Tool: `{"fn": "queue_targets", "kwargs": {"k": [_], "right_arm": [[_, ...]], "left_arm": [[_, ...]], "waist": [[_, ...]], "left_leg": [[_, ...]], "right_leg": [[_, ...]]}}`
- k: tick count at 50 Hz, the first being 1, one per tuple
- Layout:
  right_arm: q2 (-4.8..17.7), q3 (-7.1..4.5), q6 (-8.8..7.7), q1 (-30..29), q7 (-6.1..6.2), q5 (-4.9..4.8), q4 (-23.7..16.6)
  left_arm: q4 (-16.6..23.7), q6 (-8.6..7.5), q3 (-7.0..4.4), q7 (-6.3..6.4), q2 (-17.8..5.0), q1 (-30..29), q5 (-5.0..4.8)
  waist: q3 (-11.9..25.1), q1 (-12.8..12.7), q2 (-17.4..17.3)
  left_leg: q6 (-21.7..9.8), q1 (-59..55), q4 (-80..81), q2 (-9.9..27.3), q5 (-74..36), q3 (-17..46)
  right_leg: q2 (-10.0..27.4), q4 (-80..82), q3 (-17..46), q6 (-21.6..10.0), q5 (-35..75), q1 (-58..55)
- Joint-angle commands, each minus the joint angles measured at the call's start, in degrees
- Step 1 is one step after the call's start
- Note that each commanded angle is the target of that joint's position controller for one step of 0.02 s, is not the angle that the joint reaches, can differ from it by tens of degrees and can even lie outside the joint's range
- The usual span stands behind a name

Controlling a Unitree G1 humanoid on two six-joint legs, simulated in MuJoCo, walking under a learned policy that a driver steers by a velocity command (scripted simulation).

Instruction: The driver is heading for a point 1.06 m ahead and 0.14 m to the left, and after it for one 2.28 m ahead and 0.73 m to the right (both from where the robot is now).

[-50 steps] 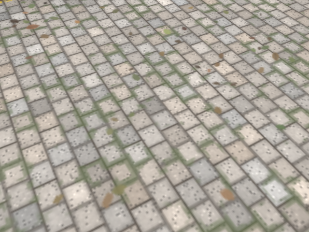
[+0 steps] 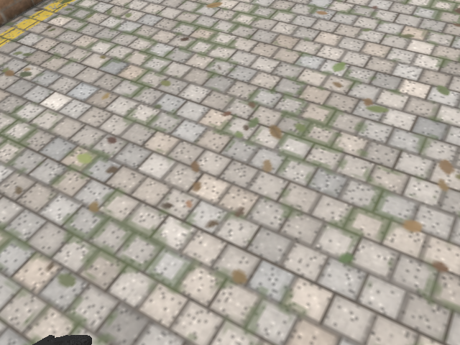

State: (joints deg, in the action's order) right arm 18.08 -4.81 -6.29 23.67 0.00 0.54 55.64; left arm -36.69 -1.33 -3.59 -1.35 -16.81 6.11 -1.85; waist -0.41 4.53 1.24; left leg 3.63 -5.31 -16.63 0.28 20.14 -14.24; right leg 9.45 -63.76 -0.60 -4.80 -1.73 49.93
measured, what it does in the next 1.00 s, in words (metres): walks ahead, turning left: right foot, then left foot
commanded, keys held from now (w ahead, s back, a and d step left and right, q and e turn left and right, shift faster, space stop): w+e+shift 0.04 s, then w+shift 0.06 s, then w+q+shift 0.54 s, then q+shift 0.36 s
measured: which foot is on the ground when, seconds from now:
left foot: down 0.00-0.12, up 0.14-0.62, down 0.64-1.00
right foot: up 0.00-0.12, down 0.14-0.62, up 0.64-1.00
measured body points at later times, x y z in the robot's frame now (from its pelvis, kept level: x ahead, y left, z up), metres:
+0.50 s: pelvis +0.42 -0.08 +0.00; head +0.42 -0.09 +0.45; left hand +0.40 +0.17 -0.13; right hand +0.57 -0.33 -0.11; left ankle +0.64 +0.09 -0.63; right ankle +0.28 -0.11 -0.73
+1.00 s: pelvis +0.80 -0.06 +0.00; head +0.83 -0.02 +0.45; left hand +0.96 +0.26 -0.02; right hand +0.99 -0.29 -0.11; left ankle +0.71 -0.02 -0.73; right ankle +1.03 -0.09 -0.71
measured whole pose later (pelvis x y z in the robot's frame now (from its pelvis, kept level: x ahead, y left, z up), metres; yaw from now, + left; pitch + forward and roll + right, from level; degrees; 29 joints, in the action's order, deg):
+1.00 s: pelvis +0.80 -0.06 +0.00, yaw +31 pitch +3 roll -1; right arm 15.5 -5.8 1.0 19.4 2.6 -2.3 41.3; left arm -29.4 -5.7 -1.2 1.6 -12.9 -5.5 -0.3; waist -2.1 4.6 1.5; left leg -5.8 13.2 -36.5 -13.0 22.3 17.3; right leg -3.2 -25.3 10.9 3.9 4.4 31.1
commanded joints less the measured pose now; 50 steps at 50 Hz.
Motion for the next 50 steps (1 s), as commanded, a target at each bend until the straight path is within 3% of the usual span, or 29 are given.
{"fn": "queue_targets", "kwargs": {"k": [1, 4, 6, 7, 8, 9, 10, 11, 12, 14, 17, 21, 26, 29, 31, 32, 33, 34, 35, 36, 37, 38, 40, 41, 43, 45, 47, 49, 50], "right_arm": [[8.3, -0.84, -1.34, -10.8, 0.52, -0.32, -7.9], [12.8, -1.62, 0.13, -7.9, 0.59, -0.63, -8.1], [14.1, -1.67, 1.54, -7.9, 0.63, -0.47, -7.9], [12.8, -0.91, 1.55, -9.4, 0.58, -0.76, -7.9], [-1.1, 2.77, 0.43, -2.4, -0.31, 1.20, -8.9], [-2.2, 3.93, -2.63, 1.6, -0.90, -3.62, -10.5], [5.1, 2.02, -3.30, -8.8, -0.73, -6.82, -10.7], [3.5, 2.33, -3.35, -13.4, -0.49, -7.25, -12.8], [1.6, 2.84, -2.64, -14.5, 0.00, -5.55, -12.6], [0.9, 2.08, 0.27, -7.7, -0.46, -4.59, -10.3], [0.1, 1.31, 3.19, -7.5, -0.78, -4.60, -8.8], [-0.5, 1.31, 2.97, -15.3, -1.45, -3.94, -11.0], [-0.8, 1.23, 1.31, -20.7, -3.38, -3.67, -14.3], [1.1, 0.09, 1.32, -16.5, -4.41, -4.00, -15.5], [6.5, -2.38, 3.72, 0.8, -3.77, -4.03, -12.0], [10.6, -4.34, 5.23, 18.5, -2.64, -3.44, -7.3], [5.8, -2.48, 5.90, 23.9, -1.92, -2.50, -2.7], [4.1, -0.56, 3.71, 14.4, -2.80, 1.30, -4.9], [3.0, -0.24, 2.21, 8.7, -3.04, 2.11, -8.9], [2.4, -0.60, 1.51, 4.8, -3.09, 0.63, -11.8], [3.6, -0.87, 0.75, -1.9, -3.24, -0.51, -14.2], [4.8, -0.98, 0.31, -6.7, -3.12, -1.30, -16.1], [5.5, -1.22, 0.53, -9.5, -1.79, -1.52, -18.4], [4.8, -1.07, 0.72, -9.2, -0.91, -1.94, -18.4], [4.9, -1.66, 2.61, -7.0, 1.21, -2.50, -16.9], [5.9, -2.45, 5.49, -3.8, 2.58, -3.09, -15.6], [4.6, -2.56, 7.13, -3.7, 3.17, -3.41, -16.3], [1.7, -2.07, 7.34, -8.2, 3.14, -2.94, -18.7], [-0.5, -1.27, 7.10, -10.7, 2.80, -2.40, -20.4]], "left_arm": [[3.7, -0.44, 0.65, -1.85, -0.5, -1.7, 0.16], [4.8, -1.00, -0.27, -2.58, -2.7, -1.7, -0.30], [1.1, -0.79, -3.26, -2.05, -8.0, 14.8, -0.63], [-3.4, -0.26, -5.69, -0.79, -12.1, 28.6, -0.82], [-5.6, -0.46, -5.30, -0.15, -16.6, 26.3, -0.63], [-3.3, -1.97, -3.63, -0.66, -13.0, 27.4, 1.20], [-4.0, -3.22, -2.73, -1.45, -7.4, 27.3, 1.77], [-4.6, -4.37, -2.55, -1.79, -7.0, 23.9, 1.68], [-4.5, -5.40, -1.98, -2.01, -5.0, 18.1, 2.09], [-4.7, -6.70, -0.99, -1.61, -1.3, 11.7, 3.29], [-7.4, -7.32, -0.94, -0.57, -0.5, 12.3, 2.75], [-9.5, -7.40, -0.89, 1.40, -0.1, 16.1, 3.50], [-10.4, -6.22, -0.79, 3.85, -2.8, 18.0, 3.56], [-9.8, -4.62, -1.56, 5.71, -7.7, 16.9, 3.45], [-7.5, -3.92, -2.60, 6.39, -10.9, 9.2, 2.59], [-4.8, -4.56, -2.87, 5.25, -11.6, 0.6, 1.92], [-3.1, -6.36, -0.24, 2.21, -1.5, -7.5, 0.48], [1.6, -8.75, 2.39, 0.65, 8.3, -0.9, 0.53], [3.6, -10.33, 3.12, -0.22, 6.0, 7.5, 0.37], [4.7, -11.24, 2.20, -0.49, 0.7, 3.9, -0.03], [4.9, -10.92, 1.41, -0.30, -1.1, 3.0, 0.12], [4.3, -9.74, 1.08, 0.29, -2.0, 3.7, 1.25], [4.7, -7.39, -0.17, 1.62, -5.7, 2.8, 2.42], [6.5, -6.92, -0.06, 2.30, -5.3, -1.0, 3.04], [9.1, -5.89, 1.25, 3.16, -0.1, -8.0, 3.73], [9.9, -4.45, 1.33, 3.54, 1.4, -8.8, 2.02], [10.1, -3.90, 0.46, 3.42, -0.4, -9.0, 0.79], [8.3, -4.30, -0.78, 3.27, -2.2, -5.0, 1.03], [5.7, -4.60, -1.36, 3.38, -3.2, 2.6, 2.14]], "waist": [[-9.6, -4.7, 1.2], [-6.3, -6.3, -2.3], [3.0, -15.7, -6.4], [7.7, -22.7, -2.8], [6.1, -11.6, 21.0], [22.7, -9.9, 23.8], [14.2, -13.9, 8.5], [5.3, -11.8, 2.0], [2.4, -8.6, -4.2], [0.9, -3.3, -2.3], [-2.3, -3.0, -1.6], [-6.4, -6.0, -0.1], [-8.8, -6.4, 0.3], [-3.0, -1.9, 5.5], [3.5, 8.4, 10.0], [8.0, 17.3, 7.5], [0.6, 17.7, -11.7], [-0.8, 2.9, -26.3], [10.5, -2.2, -20.7], [7.5, -2.6, -7.1], [1.8, -7.3, 5.0], [0.3, -10.1, 9.1], [-1.1, -10.6, 9.5], [-2.1, -9.6, 8.8], [0.2, -6.2, 2.8], [6.8, -3.8, -3.6], [8.2, -3.4, -7.0], [8.0, -6.1, -9.1], [12.2, -9.0, -7.7]], "left_leg": [[-8.7, 11.3, 10.9, 14.5, -17.0, 0.6], [-8.7, 3.5, 2.0, 16.1, -55.6, -1.3], [-10.1, 4.9, -19.6, 17.1, -75.5, 0.2], [-8.7, 15.7, -39.5, 13.5, -66.3, 1.1], [-6.9, 38.0, -67.4, 2.8, 10.3, 4.1], [-9.5, 46.4, -77.4, -2.5, 13.8, 22.1], [-11.4, 49.6, -76.7, 0.0, 6.9, 23.0], [-11.9, 51.7, -72.5, 1.5, 1.4, 23.4], [-11.7, 48.8, -69.4, 4.9, -3.2, 24.3], [-10.3, 41.7, -65.0, 9.3, -11.4, 25.9], [-8.4, 44.6, -59.9, 9.8, -16.4, 25.4], [-8.1, 49.5, -46.5, 5.9, -28.6, 20.2], [-9.8, 50.1, -30.3, 1.6, -32.5, 10.6], [-11.7, 36.5, -27.0, -4.1, -28.0, 0.9], [-13.8, 17.9, -30.3, -5.2, -19.5, 2.1], [-17.7, 0.5, -27.0, -1.7, -19.2, 10.0], [-19.5, -2.1, -15.3, 1.1, -30.6, 15.6], [-23.6, -6.0, -19.7, 0.7, -41.6, 33.2], [-31.9, -11.0, -10.0, 9.4, -20.8, 54.9], [-30.8, -5.8, -1.1, 10.7, -13.3, 59.1], [-28.5, 5.0, 0.7, 10.5, -13.3, 56.6], [-27.4, 13.4, 0.9, 9.7, -19.0, 54.4], [-24.8, 23.7, 1.7, 6.4, -33.5, 46.9], [-22.8, 28.5, 0.7, 2.7, -40.2, 41.2], [-17.9, 31.6, -4.3, -4.7, -47.4, 32.7], [-12.0, 28.9, -8.6, -7.7, -42.6, 31.8], [-9.1, 26.3, -11.7, -7.7, -31.7, 35.6], [-7.2, 25.6, -18.8, -8.2, -23.4, 37.7], [-5.2, 27.6, -29.9, -9.9, -18.7, 35.0]], "right_leg": [[1.1, 9.5, -1.5, -1.3, 6.6, -6.6], [-5.5, 14.8, -8.5, -4.0, -1.1, -16.2], [-11.7, 17.8, -9.3, -7.1, -9.3, -37.3], [-12.2, 24.4, -5.2, -8.7, -6.5, -56.8], [-1.7, 25.2, 14.1, -9.9, -10.4, -67.0], [9.6, 43.7, 46.2, -15.9, -36.4, -73.4], [10.8, 51.1, 45.4, -12.3, -38.9, -66.9], [11.3, 51.7, 40.1, -11.4, -36.3, -56.9], [10.3, 51.2, 34.3, -9.4, -31.9, -48.4], [6.9, 50.5, 21.9, -4.9, -23.0, -37.8], [3.0, 53.2, 6.0, -0.3, -9.5, -36.7], [-2.3, 56.6, -7.6, 4.9, 6.8, -41.3], [-0.9, 56.3, -14.9, 8.6, 27.7, -51.3], [0.8, 43.4, -16.8, 9.2, 63.5, -54.9], [3.3, 24.8, -15.0, 7.1, 77.8, -50.5], [1.9, 3.3, -12.4, 5.5, 69.8, -40.6], [-12.0, -27.4, -12.3, 5.1, -4.3, -26.9], [-17.9, -42.4, 1.1, 5.1, -33.7, -6.1], [-17.5, -43.1, 10.9, 3.1, -34.0, 0.1], [-15.7, -35.4, 11.0, 0.6, -29.9, -0.3], [-13.3, -27.1, 10.4, 0.9, -24.8, -2.6], [-11.2, -22.2, 10.5, 2.9, -23.0, -7.0], [-8.3, -10.4, 9.6, 6.8, -21.4, -14.6], [-8.1, -0.9, 7.7, 8.0, -19.7, -18.0], [-12.6, 16.5, 3.8, 9.2, -10.8, -24.2], [-17.9, 26.9, 2.2, 9.9, -0.3, -30.5], [-18.9, 34.6, 3.8, 10.5, 4.0, -33.3], [-16.3, 42.4, 6.3, 9.4, 11.8, -39.1], [-10.4, 44.8, 9.3, 6.6, 17.8, -49.1]]}}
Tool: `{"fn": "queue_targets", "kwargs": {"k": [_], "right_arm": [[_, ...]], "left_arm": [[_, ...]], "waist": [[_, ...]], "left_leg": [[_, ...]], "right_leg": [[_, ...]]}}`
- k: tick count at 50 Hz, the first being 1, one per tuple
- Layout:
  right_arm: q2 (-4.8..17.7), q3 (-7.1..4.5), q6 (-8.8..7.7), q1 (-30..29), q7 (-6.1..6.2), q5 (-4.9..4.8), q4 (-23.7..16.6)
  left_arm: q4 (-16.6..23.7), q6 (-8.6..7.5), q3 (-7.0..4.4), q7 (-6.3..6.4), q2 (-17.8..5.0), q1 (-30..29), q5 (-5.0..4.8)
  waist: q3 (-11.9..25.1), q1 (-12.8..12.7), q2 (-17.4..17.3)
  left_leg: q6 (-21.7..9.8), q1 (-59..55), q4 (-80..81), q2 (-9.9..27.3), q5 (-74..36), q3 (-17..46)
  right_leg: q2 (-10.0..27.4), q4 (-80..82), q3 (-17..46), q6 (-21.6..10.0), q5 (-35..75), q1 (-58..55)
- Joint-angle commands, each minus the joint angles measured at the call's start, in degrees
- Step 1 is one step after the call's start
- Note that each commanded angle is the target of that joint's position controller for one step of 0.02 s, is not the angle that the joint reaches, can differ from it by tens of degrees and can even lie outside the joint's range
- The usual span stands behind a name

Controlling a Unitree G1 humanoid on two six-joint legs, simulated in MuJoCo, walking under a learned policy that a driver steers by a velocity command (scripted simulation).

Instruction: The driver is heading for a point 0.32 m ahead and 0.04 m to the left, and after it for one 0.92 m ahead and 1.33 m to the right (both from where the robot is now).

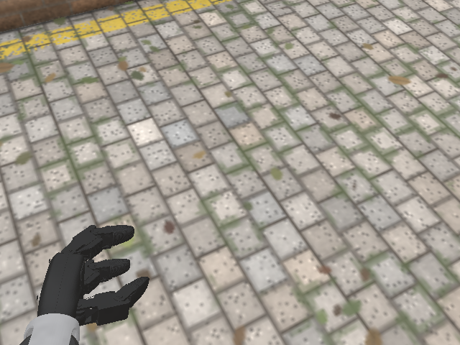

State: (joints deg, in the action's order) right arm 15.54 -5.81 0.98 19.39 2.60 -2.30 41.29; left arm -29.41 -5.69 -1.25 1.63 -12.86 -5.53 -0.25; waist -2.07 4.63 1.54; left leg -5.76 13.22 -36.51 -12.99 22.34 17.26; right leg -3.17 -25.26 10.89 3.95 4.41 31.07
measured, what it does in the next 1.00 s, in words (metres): walks ahead, turning left: right foot, then left foot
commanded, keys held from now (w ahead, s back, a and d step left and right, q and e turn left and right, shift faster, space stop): q+shift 0.42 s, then shift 0.50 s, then e+shift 0.08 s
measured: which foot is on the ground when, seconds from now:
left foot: down 0.00-0.00, up 0.02-0.40, down 0.42-1.00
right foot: up 0.00-0.00, down 0.02-0.42, up 0.44-0.80, down 0.82-1.00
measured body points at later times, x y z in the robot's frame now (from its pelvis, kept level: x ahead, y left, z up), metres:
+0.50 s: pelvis +0.07 -0.01 +0.00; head +0.09 +0.05 +0.45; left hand +0.08 +0.33 -0.11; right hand +0.34 -0.18 -0.06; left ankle +0.05 +0.09 -0.72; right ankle +0.16 -0.14 -0.67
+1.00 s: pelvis +0.10 -0.01 +0.01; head +0.11 -0.01 +0.46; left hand +0.10 +0.28 -0.09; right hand +0.36 -0.14 -0.10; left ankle +0.05 +0.09 -0.72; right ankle +0.16 -0.12 -0.72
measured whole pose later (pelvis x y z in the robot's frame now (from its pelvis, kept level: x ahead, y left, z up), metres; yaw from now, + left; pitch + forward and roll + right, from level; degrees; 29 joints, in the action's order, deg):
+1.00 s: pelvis +0.10 -0.01 +0.01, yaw +33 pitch +0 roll +0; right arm 13.2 -1.9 1.6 10.7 0.7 1.5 38.3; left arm -40.5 -1.1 -1.6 -0.4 -12.6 9.6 0.5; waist -0.3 0.1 -1.1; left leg -0.5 16.6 -32.0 -3.1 15.7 5.7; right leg -0.1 -31.6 0.6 0.1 -17.2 14.9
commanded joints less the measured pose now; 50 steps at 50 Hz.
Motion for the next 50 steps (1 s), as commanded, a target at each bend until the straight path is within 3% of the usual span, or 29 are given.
{"fn": "queue_targets", "kwargs": {"k": [1, 2, 3, 4, 5, 7, 9, 10, 14, 19, 20, 21, 22, 23, 24, 25, 26, 28, 33, 37, 40, 41, 42, 43, 44, 45, 47, 48, 50], "right_arm": [[-3.3, 1.48, -0.17, -3.8, 0.07, 2.46, -7.5], [-0.9, 1.52, -0.90, 7.9, -1.05, 2.33, -7.9], [5.8, 0.52, -0.68, 10.3, -2.38, 0.54, -8.2], [9.5, -0.52, 0.23, 3.7, -2.02, 0.42, -7.0], [10.6, -0.97, 1.09, -1.5, -1.77, 0.80, -7.7], [7.7, -0.24, 2.19, -5.2, -1.66, 0.84, -9.4], [4.1, 0.97, 1.82, -6.8, -1.73, 0.76, -10.7], [3.8, 1.23, 1.65, -7.2, -1.71, 0.80, -10.9], [6.3, 0.84, 2.14, -8.4, -2.37, 0.98, -10.8], [8.2, -0.75, 3.30, -8.0, -3.45, 1.11, -10.3], [9.0, -1.54, 3.43, -5.9, -3.15, 1.12, -9.3], [12.1, -2.84, 3.19, -1.8, -2.51, 1.26, -8.4], [20.6, -4.15, 2.70, -2.0, -1.65, 2.11, -10.3], [18.0, -3.34, 0.98, -3.2, -2.06, 4.30, -11.6], [16.1, -2.44, -0.24, -6.2, -2.16, 4.62, -11.6], [13.5, -1.75, -0.74, -9.8, -2.02, 3.35, -11.9], [10.8, -0.80, -0.65, -12.1, -1.80, 2.24, -12.2], [8.9, 0.40, -0.35, -13.3, -1.32, 2.67, -12.2], [8.3, 0.92, 0.03, -10.7, -0.67, 2.91, -10.6], [8.5, 1.09, 0.34, -10.1, -1.38, 3.05, -9.7], [6.4, 1.99, 0.34, -11.5, -1.62, 2.11, -9.0], [5.2, 2.40, 0.03, -10.2, -1.54, 2.15, -8.5], [3.7, 2.76, -0.53, -7.8, -1.51, 3.27, -8.5], [3.1, 2.67, -1.10, -4.8, -1.80, 3.28, -8.0], [5.1, 2.33, -1.17, -7.0, -1.73, 3.95, -7.6], [5.7, 1.89, -0.99, -9.3, -1.74, 3.76, -7.8], [3.5, 2.18, -0.16, -10.4, -1.72, 4.10, -7.4], [3.3, 2.09, -0.07, -10.5, -1.82, 4.15, -7.3], [5.0, 1.10, -0.30, -10.9, -1.36, 3.80, -7.8]], "left_arm": [[-2.1, 0.08, -3.61, 0.79, -8.4, 19.3, 1.74], [-0.5, 0.42, -3.01, 0.14, -9.0, 18.7, 3.82], [-0.9, 0.79, -4.22, -0.05, -11.1, 13.2, 2.44], [0.6, 1.22, -3.47, 0.52, -5.9, 10.6, 2.06], [0.6, 2.22, -2.58, 0.87, -4.4, 9.4, 1.50], [-0.9, 3.51, -3.09, 1.06, -7.3, 7.8, 1.55], [-3.1, 3.74, -4.02, 1.06, -9.4, 10.2, 2.09], [-3.8, 3.80, -4.37, 0.92, -10.1, 10.8, 2.12], [-4.8, 4.15, -5.32, 0.46, -12.4, 9.1, 1.01], [-6.9, 4.29, -6.14, -0.13, -13.5, 9.5, -0.41], [-7.5, 4.50, -5.82, -0.16, -11.8, 11.0, -0.43], [-8.6, 5.10, -5.30, -0.37, -9.3, 13.6, -0.06], [-4.5, 5.33, -4.37, -0.40, -7.1, 12.8, 1.90], [-3.1, 4.58, -5.02, 0.03, -9.7, 6.2, 1.72], [-3.5, 4.55, -5.37, 0.32, -10.9, 6.7, 0.43], [-5.3, 4.84, -5.65, 0.81, -11.3, 9.5, 0.38], [-6.6, 5.22, -5.81, 1.24, -11.5, 11.1, 1.12], [-7.4, 5.55, -5.61, 0.82, -10.6, 13.1, 1.37], [-6.4, 5.74, -3.42, -0.25, -6.7, 10.5, 0.42], [-6.2, 5.66, -3.13, -1.18, -7.3, 10.4, -0.13], [-7.2, 5.14, -2.71, -1.76, -5.8, 13.4, -0.07], [-7.4, 4.82, -2.59, -1.86, -6.2, 14.3, 0.83], [-6.9, 4.61, -3.25, -1.59, -10.2, 15.6, 2.13], [-7.6, 4.58, -3.37, -1.62, -11.1, 12.6, 2.35], [-6.7, 4.39, -2.45, -1.74, -7.2, 10.6, 1.82], [-6.7, 4.19, -2.16, -1.75, -6.1, 10.0, 1.56], [-6.8, 3.56, -1.80, -1.92, -5.7, 10.6, 1.33], [-7.0, 3.30, -1.73, -2.03, -6.0, 11.4, 1.02], [-5.9, 3.66, -3.00, -1.91, -10.3, 11.3, -0.08]], "waist": [[21.1, -8.3, 2.2], [27.0, -2.2, 13.5], [27.5, 0.6, 17.3], [20.9, -3.0, 8.2], [15.9, -3.9, 2.6], [8.5, -3.1, 0.8], [8.1, -3.8, 3.3], [9.3, -3.9, 4.4], [11.7, -3.6, 6.1], [10.0, -2.7, 7.6], [9.7, -2.3, 5.7], [7.1, -1.5, -2.8], [5.1, -4.3, -22.5], [8.1, 0.2, -15.5], [7.2, -2.3, -12.5], [7.0, -4.4, -9.6], [7.9, -5.2, -9.0], [9.9, -6.4, -8.9], [9.4, -4.0, -9.4], [8.2, -2.7, -10.8], [7.0, -5.4, -9.6], [7.4, -5.6, -8.0], [9.3, -3.7, -0.9], [8.8, 0.2, 8.9], [8.0, -1.4, 8.7], [6.9, -2.3, 7.6], [5.6, -3.3, 4.8], [4.3, -3.5, 3.5], [2.6, -3.7, 3.6]], "left_leg": [[5.8, 17.8, -24.9, -0.7, 13.5, -2.6], [7.7, 22.8, -38.7, 0.0, 26.1, -1.6], [9.2, 29.3, -48.0, 7.2, 18.3, -5.1], [10.6, 31.1, -49.2, 10.7, 11.5, -7.9], [11.0, 30.3, -47.5, 12.2, 5.9, -10.0], [10.7, 25.2, -39.4, 14.2, 2.3, -12.7], [10.1, 22.3, -32.9, 14.6, 2.1, -15.5], [10.0, 21.7, -30.2, 15.5, 1.7, -15.7], [8.2, 14.2, -19.0, 17.8, -4.4, -16.3], [4.1, 3.0, -0.7, 14.7, -8.6, -21.3], [2.3, -1.8, 2.7, 13.2, -9.2, -21.0], [-1.5, -8.3, 11.1, 16.9, -13.9, -11.8], [-11.8, -12.8, 16.6, 32.8, -22.7, 15.3], [-15.2, -8.0, 19.1, 33.7, -22.3, 16.7], [-12.4, -6.1, 19.2, 31.5, -20.8, 11.2], [-8.9, -4.8, 17.8, 28.7, -20.4, 6.3], [-7.0, -3.9, 16.4, 27.1, -22.9, 3.1], [-6.7, 0.1, 15.1, 24.4, -30.1, -1.2], [-7.1, -3.1, 13.3, 23.6, -29.6, -1.6], [-8.4, -0.7, 12.3, 24.7, -28.7, 1.8], [-6.1, 1.2, 10.0, 22.3, -27.2, 2.2], [-3.3, 3.2, 9.5, 20.3, -22.7, 1.8], [0.4, 6.6, 4.3, 16.1, -14.0, -1.4], [3.4, 7.3, 3.8, 11.4, -4.9, -8.5], [5.3, 3.4, 5.0, 12.6, -5.0, -9.4], [5.6, 2.8, 5.5, 12.4, -7.7, -9.7], [5.1, 0.3, 7.4, 12.8, -11.3, -9.0], [4.7, -0.8, 7.9, 13.0, -11.8, -8.9], [4.3, 0.0, 5.4, 12.0, -12.1, -11.1]], "right_leg": [[17.1, 0.2, 12.2, -8.6, 28.5, -44.2], [29.6, -2.4, 27.1, -18.6, 44.4, -49.6], [34.7, -0.1, 35.6, -24.1, 21.3, -47.5], [27.0, 1.7, 25.2, -21.6, 6.9, -41.7], [22.2, 3.1, 16.2, -17.9, -0.6, -34.1], [16.6, 6.2, 6.8, -15.7, -0.5, -20.9], [15.6, 8.0, 1.1, -16.4, 5.7, -18.6], [16.8, 8.1, -0.1, -17.3, 8.0, -19.8], [19.8, 9.1, -5.2, -16.9, 1.1, -18.7], [20.3, 4.7, -12.6, -11.6, -12.5, -16.6], [18.7, 0.2, -14.9, -8.8, -17.3, -13.3], [14.4, -11.4, -19.3, -4.1, -25.2, -4.3], [4.8, -29.6, -20.6, 0.9, -41.9, 15.1], [3.8, -38.9, -8.5, -0.5, -40.6, 16.2], [4.5, -41.0, -7.1, -2.1, -34.9, 15.6], [5.7, -40.2, -7.1, -2.4, -29.6, 14.5], [6.2, -40.3, -7.4, -1.7, -26.4, 12.4], [5.0, -43.3, -8.9, -0.3, -22.8, 5.6], [5.0, -28.8, -9.1, 0.3, -21.6, 1.9], [4.5, -19.1, -9.9, -0.7, -26.1, -6.2], [3.7, -2.2, -11.1, -2.3, -17.3, -15.1], [5.2, 2.7, -9.3, -3.4, -9.0, -20.6], [12.4, 1.5, -2.9, -5.9, 5.3, -26.1], [16.0, 0.8, 0.3, -10.9, 5.3, -22.7], [15.9, 3.0, 1.4, -12.6, -2.2, -18.2], [13.3, 2.8, -0.8, -10.7, -8.5, -17.7], [10.4, 2.4, -3.1, -7.7, -14.6, -15.5], [9.3, 2.1, -3.6, -7.0, -15.3, -13.9], [9.4, 1.3, -1.2, -8.2, -11.9, -12.4]]}}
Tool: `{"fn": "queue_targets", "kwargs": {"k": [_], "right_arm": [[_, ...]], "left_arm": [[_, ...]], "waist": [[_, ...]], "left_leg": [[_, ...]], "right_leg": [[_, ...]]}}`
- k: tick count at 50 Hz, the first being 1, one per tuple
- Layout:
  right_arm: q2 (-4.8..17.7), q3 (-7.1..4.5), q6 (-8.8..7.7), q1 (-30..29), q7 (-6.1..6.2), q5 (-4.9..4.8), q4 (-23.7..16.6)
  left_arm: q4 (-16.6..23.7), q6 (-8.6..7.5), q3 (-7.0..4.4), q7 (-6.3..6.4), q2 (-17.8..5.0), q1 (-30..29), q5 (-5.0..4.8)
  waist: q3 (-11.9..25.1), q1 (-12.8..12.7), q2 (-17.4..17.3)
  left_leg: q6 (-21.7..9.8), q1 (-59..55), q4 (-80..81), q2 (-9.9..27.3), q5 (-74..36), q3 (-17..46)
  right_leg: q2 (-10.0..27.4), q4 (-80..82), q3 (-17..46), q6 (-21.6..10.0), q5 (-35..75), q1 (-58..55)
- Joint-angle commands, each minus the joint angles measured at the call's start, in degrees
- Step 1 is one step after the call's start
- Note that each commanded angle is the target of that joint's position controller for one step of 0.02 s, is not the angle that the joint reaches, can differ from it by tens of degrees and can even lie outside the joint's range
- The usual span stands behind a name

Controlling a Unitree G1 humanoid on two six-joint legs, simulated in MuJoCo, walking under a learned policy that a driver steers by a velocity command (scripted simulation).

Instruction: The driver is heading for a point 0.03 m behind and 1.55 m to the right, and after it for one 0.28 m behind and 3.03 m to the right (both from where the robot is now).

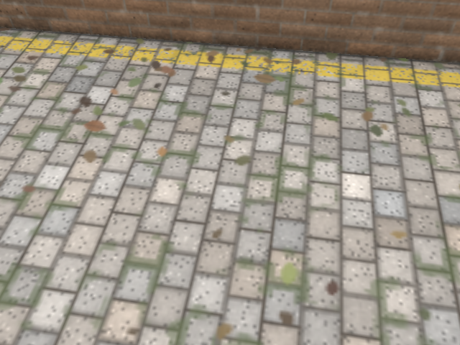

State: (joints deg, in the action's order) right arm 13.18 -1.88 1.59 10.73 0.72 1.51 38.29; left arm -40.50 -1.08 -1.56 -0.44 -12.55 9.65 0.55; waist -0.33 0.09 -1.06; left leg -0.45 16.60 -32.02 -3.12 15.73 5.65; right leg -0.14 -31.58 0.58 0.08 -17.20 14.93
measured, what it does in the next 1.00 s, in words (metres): steps on the spot, turning right: right foot, then left foot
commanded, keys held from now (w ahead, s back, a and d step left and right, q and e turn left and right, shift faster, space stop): e+shift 0.78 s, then w+e+shift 0.22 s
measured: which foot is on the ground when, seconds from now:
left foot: down 0.00-0.50, up 0.52-0.94, down 0.96-1.00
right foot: down 0.00-0.18, up 0.20-0.48, down 0.50-0.96, up 0.98-1.00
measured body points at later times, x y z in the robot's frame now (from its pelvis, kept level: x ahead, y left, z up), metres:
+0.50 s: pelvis -0.02 -0.03 -0.01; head +0.02 -0.06 +0.44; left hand +0.25 +0.16 -0.09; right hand +0.02 -0.34 -0.11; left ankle +0.01 +0.12 -0.73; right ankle -0.06 -0.13 -0.73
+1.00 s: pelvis +0.04 -0.06 +0.00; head +0.05 -0.07 +0.45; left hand +0.36 -0.01 -0.08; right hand -0.08 -0.37 -0.08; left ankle +0.13 +0.02 -0.73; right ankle -0.06 -0.13 -0.71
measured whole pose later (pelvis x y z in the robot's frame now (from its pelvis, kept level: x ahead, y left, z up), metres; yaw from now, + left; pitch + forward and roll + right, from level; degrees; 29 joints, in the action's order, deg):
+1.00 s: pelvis +0.04 -0.06 +0.00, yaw -51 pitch +3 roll +2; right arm 17.1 -5.4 -5.2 9.3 -0.5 -0.8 39.5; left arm -32.5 1.4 -4.5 1.3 -18.6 12.8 -2.2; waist 2.4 0.6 2.1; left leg -0.8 17.5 -28.9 -4.4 14.3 4.0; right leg -7.3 -44.5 14.9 -2.8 -25.8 22.8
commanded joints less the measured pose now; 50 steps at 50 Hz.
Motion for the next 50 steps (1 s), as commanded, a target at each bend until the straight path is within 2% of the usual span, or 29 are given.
{"fn": "queue_targets", "kwargs": {"k": [1, 5, 7, 8, 9, 10, 11, 12, 13, 14, 16, 19, 22, 24, 25, 26, 27, 28, 29, 30, 31, 33, 39, 42, 45, 47, 48, 49, 50], "right_arm": [[7.7, -3.22, -1.06, -1.5, 0.86, -0.04, -4.8], [6.3, -4.11, -1.52, 0.0, 1.36, -0.56, -5.3], [6.4, -4.62, -1.69, 1.3, 1.19, -0.70, -5.2], [7.6, -5.17, -1.72, 3.2, 1.18, -0.67, -4.8], [9.7, -5.85, -1.54, 5.5, 1.35, -0.41, -4.0], [11.3, -6.05, -1.74, 5.1, 1.45, 0.47, -4.2], [9.6, -5.18, -2.40, 4.3, 1.71, 0.95, -5.7], [8.4, -4.65, -2.67, 1.3, 2.13, 0.67, -6.6], [8.7, -4.64, -2.72, -2.2, 2.29, -0.08, -6.9], [9.4, -4.81, -2.73, -3.8, 2.44, -0.60, -6.7], [10.4, -5.01, -2.19, -3.4, 2.91, -0.17, -6.0], [12.2, -5.72, -1.60, -2.5, 2.77, -0.36, -5.1], [13.7, -6.45, -1.73, -1.9, 1.53, -1.54, -3.9], [12.2, -6.24, -1.74, -2.5, 0.72, -2.74, -3.0], [10.0, -5.84, -1.66, 0.4, 0.22, -2.60, -1.7], [7.2, -5.03, -1.64, -1.1, 0.17, -0.49, -4.1], [6.6, -4.37, -2.20, -8.1, 0.82, 0.36, -8.5], [9.1, -4.86, -2.49, -11.1, 1.20, -0.66, -8.5], [8.9, -4.81, -2.82, -11.2, 1.56, -1.31, -8.2], [9.5, -5.08, -2.91, -9.5, 2.12, -0.77, -6.7], [10.3, -5.40, -2.83, -8.3, 2.37, -0.26, -6.3], [8.9, -5.06, -2.89, -7.1, 1.76, -0.20, -5.2], [6.7, -3.73, -2.93, -9.3, 0.88, -1.22, -4.3], [8.3, -4.04, -4.18, -9.9, -0.58, -2.52, -4.3], [9.4, -4.81, -6.43, -8.5, -1.30, -3.62, -4.1], [9.7, -5.73, -7.56, -1.0, -1.20, -4.36, -1.5], [12.2, -6.76, -7.69, 5.8, -0.78, -4.03, 0.2], [15.6, -6.87, -7.65, 9.6, -0.72, -1.71, -0.1], [16.2, -6.95, -8.25, 5.9, -1.28, 0.00, -0.8]], "left_arm": [[5.9, -0.58, -3.18, 0.35, -11.8, -4.1, -1.26], [8.0, 1.10, -4.35, 1.25, -12.6, -3.0, -1.91], [9.3, 1.72, -4.59, 1.43, -12.4, -4.0, -2.03], [10.3, 2.00, -4.48, 1.37, -11.6, -5.5, -2.20], [11.2, 2.19, -4.04, 1.23, -9.8, -6.5, -2.49], [11.4, 2.26, -3.68, 0.90, -8.2, -4.7, -2.40], [10.7, 2.36, -4.86, 0.60, -10.9, -3.8, -1.66], [9.7, 2.81, -5.54, 0.36, -11.8, -2.6, -1.96], [8.8, 3.52, -5.36, 0.41, -10.8, -1.1, -2.35], [8.6, 4.05, -4.88, 0.44, -9.6, -1.3, -2.44], [9.5, 4.76, -4.31, -0.01, -8.2, -3.0, -2.45], [11.3, 4.86, -3.45, -1.22, -6.8, -5.2, -2.15], [11.2, 5.33, -4.46, -1.62, -9.1, -3.4, -2.19], [9.9, 5.85, -5.48, -1.16, -9.7, 0.6, -2.26], [8.6, 5.68, -6.80, -0.24, -12.2, 4.9, -1.97], [9.5, 5.00, -9.21, 0.83, -21.2, 8.5, -1.58], [11.4, 2.89, -8.93, 0.13, -23.8, 6.9, 0.91], [11.1, 1.31, -8.17, -0.51, -20.5, 6.8, 1.06], [10.4, 0.53, -7.46, -0.14, -18.6, 5.3, 0.09], [10.7, 0.72, -6.87, 0.52, -16.5, 2.2, -1.38], [11.3, 1.31, -6.25, 1.16, -15.0, -1.2, -2.15], [12.0, 2.02, -5.91, 2.12, -14.4, -2.3, -1.58], [11.9, 2.99, -6.67, 3.19, -16.1, -0.8, -1.98], [11.6, 2.57, -6.45, 2.56, -16.4, 1.1, -2.62], [11.7, 1.78, -5.69, 1.87, -15.6, 0.7, -2.51], [13.1, 1.67, -4.51, 1.79, -13.2, -3.5, -2.52], [13.5, 1.42, -3.52, 1.75, -9.9, -3.3, -2.43], [14.9, 1.09, -2.15, 1.60, -5.3, -1.5, -2.87], [17.4, 0.15, -2.56, 1.30, -8.9, -2.9, -3.22]], "waist": [[1.2, 1.0, 7.0], [3.1, 0.5, 8.1], [4.0, 1.2, 6.1], [4.5, 2.1, 2.3], [4.5, 2.5, -5.8], [5.6, 2.0, -15.5], [6.7, 1.9, -11.1], [6.7, 0.4, -5.2], [5.1, -1.3, -3.0], [3.6, -1.2, -3.5], [2.8, 0.2, -5.3], [4.7, 1.7, -6.3], [6.1, 1.4, -7.6], [6.5, -1.0, -6.3], [6.2, -2.1, -0.8], [4.1, -2.4, 17.4], [9.0, -3.5, 20.2], [9.8, -5.4, 12.1], [7.3, -3.5, 10.5], [6.3, -1.4, 6.5], [5.9, 0.4, 6.6], [7.8, 1.3, 6.8], [7.5, -0.1, 8.1], [6.7, -1.5, 11.1], [4.1, -0.4, 13.3], [2.9, 4.7, 11.1], [5.6, 7.1, 6.0], [8.3, 6.0, -6.8], [1.8, 3.5, -10.8]], "left_leg": [[-0.8, -2.9, -0.6, 1.7, -5.2, -0.8], [-0.3, 0.3, -4.7, 0.6, -2.4, -3.3], [-1.5, -2.9, -2.6, 1.9, -2.5, -2.2], [-3.0, -7.3, 1.0, 5.0, -3.7, 0.1], [-6.6, -12.2, 6.7, 11.7, -8.1, 6.4], [-13.5, -14.4, 12.1, 24.0, -19.1, 17.8], [-17.6, -14.0, 12.0, 29.5, -28.0, 20.0], [-16.8, -11.8, 11.4, 27.8, -28.6, 15.2], [-14.2, -9.7, 11.5, 24.4, -25.5, 8.9], [-12.4, -8.6, 12.3, 22.1, -23.0, 4.5], [-11.2, -7.4, 12.6, 19.5, -21.0, -2.5], [-10.3, -8.1, 10.9, 20.1, -20.2, -8.2], [-9.1, -8.9, 8.4, 23.0, -20.6, -10.0], [-5.1, -6.6, 2.2, 22.1, -15.5, -13.6], [-1.5, -1.2, -6.5, 18.6, -9.2, -16.8], [4.3, 18.9, -27.7, 11.1, 15.8, -20.5], [6.1, 29.6, -39.6, 3.5, 25.3, -7.0], [5.0, 31.0, -43.3, 4.3, 22.0, -1.9], [3.5, 31.2, -41.8, 4.5, 16.6, -0.5], [3.2, 30.6, -39.2, 5.5, 11.5, 0.4], [3.2, 28.0, -36.1, 5.6, 8.1, 0.7], [3.9, 23.2, -33.6, 3.3, 3.9, 0.1], [5.1, 18.0, -16.1, -1.0, 0.7, 1.8], [3.8, 13.5, -9.1, -1.5, 2.1, 1.8], [2.4, 4.2, -2.0, -1.2, 5.6, 1.7], [0.8, -11.7, 8.1, 1.1, -0.6, 1.1], [-1.0, -24.1, 10.7, 8.1, 2.1, 6.1], [-6.3, -30.9, 16.3, 20.6, 21.9, 26.2], [-10.1, -23.7, 20.8, 26.4, 32.7, 37.7]], "right_leg": [[7.1, 7.5, 11.3, -5.7, 12.0, 3.8], [9.1, 5.5, 20.2, -10.1, 17.4, 2.8], [7.3, 3.2, 20.9, -9.1, 15.7, 6.7], [4.8, -0.4, 18.0, -6.7, 12.3, 11.8], [0.3, -8.5, 11.4, -3.0, 3.8, 19.1], [-3.8, -21.4, 3.3, 0.0, -13.1, 24.3], [0.1, -36.0, 3.8, 1.9, -20.0, 26.5], [2.0, -41.5, 4.5, 2.6, -17.6, 25.8], [3.7, -41.3, 3.9, 3.4, -13.5, 24.8], [4.8, -39.1, 2.7, 3.9, -9.2, 25.0], [5.0, -34.3, -0.4, 4.7, -5.2, 22.6], [5.4, -21.8, -3.1, 3.6, -5.5, 15.9], [3.7, -13.2, -6.6, 1.8, -4.2, 10.0], [1.0, -3.2, -8.6, -0.8, 1.5, 2.3], [0.2, 2.9, -4.8, -3.4, 8.3, -5.1], [14.2, 7.1, 18.5, -10.3, 34.6, -15.9], [22.1, 10.2, 36.3, -21.8, 35.0, -14.9], [20.8, 11.9, 32.1, -21.4, 29.2, -15.7], [17.9, 11.7, 28.3, -18.3, 25.7, -14.0], [15.1, 10.9, 24.8, -15.3, 23.5, -12.5], [13.4, 10.5, 22.3, -13.7, 23.9, -9.4], [10.7, 9.9, 20.5, -12.9, 26.5, -6.7], [7.5, 8.7, 25.2, -11.4, 16.9, -5.0], [6.9, 13.9, 31.6, -12.2, -15.6, -1.3], [6.2, 14.1, 35.2, -12.2, -21.2, 3.8], [3.0, 8.9, 32.9, -9.4, -22.2, 14.6], [-1.1, -2.8, 26.1, -5.6, -23.7, 23.3], [-7.8, -20.6, 14.8, -3.4, -19.3, 33.1], [-1.8, -29.3, 13.4, -2.7, -12.3, 41.8]]}}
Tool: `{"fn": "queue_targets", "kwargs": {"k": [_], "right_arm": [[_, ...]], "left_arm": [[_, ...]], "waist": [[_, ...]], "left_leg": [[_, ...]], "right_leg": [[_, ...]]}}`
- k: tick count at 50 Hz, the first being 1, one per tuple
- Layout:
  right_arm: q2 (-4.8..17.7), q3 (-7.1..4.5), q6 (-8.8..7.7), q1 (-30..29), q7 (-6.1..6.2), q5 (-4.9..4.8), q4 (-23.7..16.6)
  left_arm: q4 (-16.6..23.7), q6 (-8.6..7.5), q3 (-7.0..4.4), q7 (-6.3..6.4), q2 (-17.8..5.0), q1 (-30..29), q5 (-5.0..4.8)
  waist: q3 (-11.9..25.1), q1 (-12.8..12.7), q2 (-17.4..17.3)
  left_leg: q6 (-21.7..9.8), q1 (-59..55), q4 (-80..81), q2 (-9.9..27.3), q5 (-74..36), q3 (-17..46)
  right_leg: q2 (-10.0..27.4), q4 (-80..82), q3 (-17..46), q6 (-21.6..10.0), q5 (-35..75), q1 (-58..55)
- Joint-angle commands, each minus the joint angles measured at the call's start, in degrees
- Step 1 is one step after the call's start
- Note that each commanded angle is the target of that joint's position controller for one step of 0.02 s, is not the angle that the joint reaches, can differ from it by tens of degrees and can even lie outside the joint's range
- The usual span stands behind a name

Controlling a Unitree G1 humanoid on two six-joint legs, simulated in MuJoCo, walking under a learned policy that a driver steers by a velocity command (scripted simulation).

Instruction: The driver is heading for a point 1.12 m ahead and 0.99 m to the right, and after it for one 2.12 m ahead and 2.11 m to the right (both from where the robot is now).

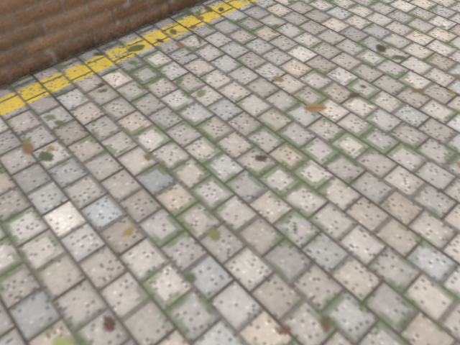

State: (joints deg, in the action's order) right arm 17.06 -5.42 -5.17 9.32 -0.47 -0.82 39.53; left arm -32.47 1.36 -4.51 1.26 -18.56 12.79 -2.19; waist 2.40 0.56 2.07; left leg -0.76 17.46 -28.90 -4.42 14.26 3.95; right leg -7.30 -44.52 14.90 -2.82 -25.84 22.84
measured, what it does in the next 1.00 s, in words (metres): walks ahead, turning right: right foot, then left foot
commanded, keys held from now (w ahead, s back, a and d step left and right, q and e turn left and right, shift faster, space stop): w+e+shift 1.00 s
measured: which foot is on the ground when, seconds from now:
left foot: down 0.00-0.44, up 0.46-0.88, down 0.90-1.00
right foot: up 0.00-0.44, down 0.46-0.90, up 0.92-1.00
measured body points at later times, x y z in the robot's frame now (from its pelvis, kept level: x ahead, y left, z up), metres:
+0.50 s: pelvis +0.27 -0.12 -0.05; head +0.31 -0.14 +0.40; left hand +0.58 -0.01 -0.12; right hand +0.12 -0.36 -0.17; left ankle +0.05 +0.13 -0.64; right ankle +0.35 -0.23 -0.73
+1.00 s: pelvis +0.66 -0.34 -0.01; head +0.67 -0.37 +0.43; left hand +0.94 -0.24 -0.12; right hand +0.54 -0.64 -0.09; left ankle +0.82 -0.33 -0.73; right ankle +0.46 -0.27 -0.61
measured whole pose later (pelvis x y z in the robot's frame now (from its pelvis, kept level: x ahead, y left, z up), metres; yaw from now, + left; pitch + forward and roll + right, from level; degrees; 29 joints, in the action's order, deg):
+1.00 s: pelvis +0.66 -0.34 -0.01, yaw -59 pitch +0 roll +2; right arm 16.6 -2.6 -6.3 8.6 -0.2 0.4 34.2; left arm -41.0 -1.9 -3.3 0.3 -18.4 19.3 -2.8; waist -3.8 -1.8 2.1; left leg 1.7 23.7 -35.9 -0.4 12.2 -0.3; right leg -2.5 -77.2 7.9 -3.3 -23.4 18.3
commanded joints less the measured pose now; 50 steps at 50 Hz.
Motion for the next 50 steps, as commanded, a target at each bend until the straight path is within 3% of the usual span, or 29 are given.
{"fn": "queue_targets", "kwargs": {"k": [1, 3, 7, 12, 17, 18, 20, 22, 23, 24, 25, 26, 27, 28, 29, 30, 32, 34, 35, 37, 41, 43, 44, 45, 46, 47, 48, 49, 50], "right_arm": [[9.4, -2.61, -1.56, 4.2, 0.27, 1.35, -3.2], [7.0, -1.42, -0.80, 4.2, 1.17, 0.02, -3.4], [6.9, -0.37, -1.35, 9.5, 1.43, 1.54, -0.6], [5.8, 0.83, -1.21, 12.6, 1.30, 2.91, 2.3], [7.9, 0.93, -0.17, 16.3, 1.55, 2.14, 5.0], [9.3, 0.80, 0.24, 15.1, 1.63, 2.01, 5.1], [13.1, 0.12, 1.11, 14.7, 2.14, 1.96, 5.2], [16.2, -0.75, 2.02, 12.5, 2.42, 1.73, 4.3], [15.2, -0.47, 1.32, 9.9, 2.34, 1.10, 2.7], [4.7, 2.33, -0.32, 12.2, 1.82, 2.79, 1.2], [2.7, 3.95, -3.51, 14.4, 1.41, 0.02, -4.9], [9.4, 2.81, -5.76, 4.6, 1.20, -0.87, -6.5], [8.4, 3.02, -6.31, 0.5, 1.33, -2.26, -8.4], [7.1, 3.45, -6.23, 0.7, 1.63, -1.12, -7.4], [6.3, 3.22, -5.49, 2.9, 1.49, -0.04, -6.4], [6.3, 3.05, -4.31, 5.2, 0.99, 0.23, -5.8], [6.5, 2.81, -2.68, 4.5, 0.65, 1.23, -5.8], [5.0, 3.52, -2.38, -2.6, 0.53, 2.69, -8.7], [3.6, 3.99, -2.61, -6.2, 0.32, 3.06, -9.8], [1.3, 4.53, -3.02, -11.8, -0.16, 2.31, -11.7], [7.0, 1.95, -3.38, -14.1, 0.12, -1.07, -13.2], [10.0, -0.01, -3.65, -6.9, 0.35, -1.54, -11.9], [11.5, -1.36, -3.33, 4.0, 0.80, -2.04, -10.1], [12.8, -1.74, -2.50, 18.7, 1.60, -1.54, -8.1], [17.5, -1.96, -2.35, 19.7, 0.43, 1.76, -6.3], [12.6, -1.36, -2.19, 16.1, -0.19, 1.66, -7.7], [8.2, -0.51, -1.64, 12.1, 0.40, 1.01, -8.3], [7.4, -0.21, -0.97, 10.5, 0.68, 1.47, -7.3], [7.1, -0.17, -0.68, 9.8, 0.76, 2.01, -5.9]], "left_arm": [[8.5, -2.41, -0.33, -0.66, -6.2, -6.3, -0.17], [6.4, -2.35, -0.84, -1.02, -6.8, -3.8, 1.02], [6.4, -2.64, 0.34, -1.91, -3.6, -4.5, 0.03], [6.3, -2.58, 0.61, -2.82, -2.7, -8.2, -0.48], [7.4, -3.74, 2.34, -5.78, 0.6, -16.9, -0.63], [7.5, -4.03, 2.56, -6.33, 1.0, -17.1, -0.80], [7.2, -4.04, 1.68, -6.48, -1.0, -14.7, -0.97], [3.8, -3.38, -1.59, -6.07, -7.5, 1.7, -1.41], [-0.5, -2.70, -4.59, -5.13, -12.8, 17.1, -1.37], [-3.6, -1.93, -4.45, -3.76, -14.8, 18.8, -1.50], [-0.2, -3.45, -4.33, -3.83, -16.7, 16.3, -0.13], [-0.5, -4.58, -3.45, -3.81, -11.4, 18.4, 0.52], [-1.7, -5.63, -3.08, -3.75, -10.5, 17.6, 1.35], [-1.3, -6.43, -2.54, -3.90, -9.3, 13.1, 1.56], [-0.6, -6.78, -1.92, -3.75, -7.6, 8.5, 2.04], [-0.2, -6.78, -1.38, -3.39, -6.4, 5.7, 2.51], [-1.1, -6.57, -0.67, -2.60, -4.3, 4.4, 1.00], [-2.0, -6.48, -0.36, -1.41, -4.2, 4.3, 0.34], [-2.6, -6.25, -0.45, -0.84, -4.5, 4.3, 0.37], [-4.1, -5.81, -1.24, -0.41, -6.4, 6.6, 0.08], [-6.1, -5.95, -2.01, 0.08, -7.0, 9.1, -1.09], [-6.6, -5.15, -2.27, 0.03, -7.0, 8.8, -0.26], [-6.2, -4.70, -1.94, -0.53, -6.8, 7.2, 1.20], [-4.3, -4.70, -0.21, -1.08, -2.5, 5.3, 3.09], [-1.7, -5.29, 2.22, -1.53, 6.2, 17.6, -0.71], [-2.6, -5.00, 2.37, -0.96, 0.7, 15.8, -3.11], [-2.3, -4.56, 1.28, -0.89, -4.2, 8.5, -2.15], [-1.8, -4.30, 0.91, -0.96, -5.2, 4.2, -0.72], [-0.6, -4.36, 0.78, -1.24, -4.6, 0.4, 0.55]], "waist": [[-4.8, 2.6, -12.6], [-5.3, 2.1, -8.7], [-7.1, 3.0, -7.9], [-10.9, 3.9, -8.3], [-15.5, 6.4, -4.8], [-15.3, 5.2, -5.1], [-10.4, 1.3, -9.6], [-0.5, -8.9, -13.9], [6.0, -16.4, -11.1], [5.0, -10.5, 5.0], [19.9, -5.3, 16.8], [18.9, -10.8, 5.6], [8.9, -8.4, 1.3], [3.1, -4.1, -8.1], [-0.1, -0.6, -8.6], [-2.1, 2.0, -5.2], [-6.2, 3.0, -3.3], [-10.4, 1.5, -2.7], [-11.1, 0.2, -1.8], [-9.6, -3.2, -0.2], [-7.1, -4.1, 4.2], [-2.6, 0.2, 5.8], [4.2, 6.7, 6.2], [15.1, 12.8, 3.9], [24.7, 3.2, -28.3], [19.6, 4.4, -28.9], [10.0, 6.2, -19.5], [4.5, 5.7, -9.1], [0.3, 4.9, -4.8]], "left_leg": [[-9.7, -21.6, 18.2, 26.9, 33.8, 35.1], [-6.0, -19.4, 17.8, 21.9, 25.1, 23.1], [-4.8, -16.1, 19.2, 18.6, 13.0, 8.5], [-4.3, -16.1, 20.5, 17.3, 0.5, -4.8], [-3.0, -22.2, 22.1, 18.7, -11.9, -13.7], [-2.4, -22.6, 20.6, 18.6, -24.1, -16.3], [-2.2, -24.4, 12.6, 19.4, -65.0, -19.0], [-3.3, -21.2, -8.9, 21.4, -85.5, -18.7], [-2.2, -8.7, -26.6, 19.1, -75.6, -17.7], [-0.4, 12.2, -48.7, 9.9, 2.8, -14.4], [0.4, 27.9, -64.9, 0.3, 17.2, -0.6], [-1.9, 31.3, -61.6, 4.5, 8.4, 6.6], [-2.4, 32.6, -58.1, 5.4, 5.9, 5.2], [-2.0, 28.8, -53.4, 7.8, 3.6, 5.4], [-1.1, 24.6, -49.5, 9.4, 2.6, 6.0], [0.0, 22.0, -47.6, 10.1, 2.3, 6.1], [2.2, 20.8, -40.3, 11.3, 2.3, 4.1], [4.2, 17.0, -29.1, 9.8, -4.3, -0.2], [4.8, 13.6, -22.5, 8.4, -10.8, -1.8], [5.1, 4.1, -10.0, 5.1, -21.1, -3.9], [5.1, 1.6, 0.2, 4.8, -22.1, 2.3], [3.3, -3.9, -0.8, 4.2, -13.6, 1.7], [2.0, -14.5, -3.0, 5.0, -10.4, 0.2], [-0.2, -34.8, -9.7, 12.5, 0.5, 6.9], [-9.4, -50.1, 7.1, 27.8, 28.5, 43.6], [-8.9, -45.9, 14.1, 29.0, 44.9, 53.4], [-7.2, -37.6, 14.3, 26.7, 37.7, 42.5], [-6.1, -29.6, 13.4, 24.5, 24.1, 32.2], [-5.9, -22.5, 13.2, 22.4, 14.1, 24.6]], "right_leg": [[8.6, -20.8, -3.6, 1.1, 1.0, 35.9], [10.9, -27.4, -6.9, 2.5, 7.2, 34.9], [13.5, -35.3, -8.9, 3.3, 17.0, 36.2], [13.9, -29.8, -10.4, 4.6, 25.0, 36.9], [13.8, -11.5, -18.9, 0.9, 25.8, 33.2], [12.5, -7.1, -21.4, -0.7, 24.0, 28.8], [6.5, -4.3, -27.4, -3.5, 19.0, 16.3], [1.7, -3.0, -27.5, -7.1, 12.8, -5.6], [1.7, 5.5, -21.7, -10.4, 18.0, -29.0], [10.4, 4.7, -4.9, -12.2, 14.4, -43.4], [22.2, 20.8, 34.1, -25.9, -8.9, -55.9], [22.1, 28.4, 36.8, -20.7, -13.3, -53.0], [21.5, 30.6, 33.2, -18.8, -9.2, -43.8], [19.7, 30.5, 27.7, -17.5, -2.8, -32.4], [16.6, 30.0, 21.7, -17.1, 3.0, -23.6], [14.3, 31.0, 18.0, -17.5, 5.5, -17.4], [11.7, 32.9, 11.8, -17.1, 9.7, -9.5], [7.9, 33.9, 5.1, -15.6, 16.2, 0.3], [5.9, 32.9, 2.7, -14.3, 18.2, 4.1], [4.3, 32.6, 1.4, -11.2, 14.8, 8.3], [8.4, 27.5, 9.5, -8.6, 10.9, -5.4], [9.7, 18.2, 10.8, -6.7, 25.5, -12.8], [7.9, 5.9, 8.4, -4.3, 34.5, -12.6], [6.4, -13.7, 6.0, -2.4, 30.1, -2.2], [-0.9, -35.8, 0.5, -0.2, -7.0, 16.6], [5.5, -42.5, -2.5, -0.3, -1.3, 24.5], [7.5, -43.3, -5.8, 0.0, 3.7, 26.5], [9.8, -41.3, -7.4, 0.0, 6.2, 24.5], [11.7, -38.2, -7.8, -0.5, 7.3, 22.6]]}}
Next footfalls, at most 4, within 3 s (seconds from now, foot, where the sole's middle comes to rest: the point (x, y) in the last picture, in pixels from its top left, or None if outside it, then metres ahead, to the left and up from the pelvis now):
0.46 right None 0.38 -0.25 -0.77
0.90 left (343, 243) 0.84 -0.36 -0.77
1.34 right None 0.77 -0.78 -0.77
1.80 left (412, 209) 0.98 -0.63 -0.77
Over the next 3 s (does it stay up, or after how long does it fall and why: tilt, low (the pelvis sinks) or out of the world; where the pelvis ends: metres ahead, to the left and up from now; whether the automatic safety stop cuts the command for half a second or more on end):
stays up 1.02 -1.16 -0.02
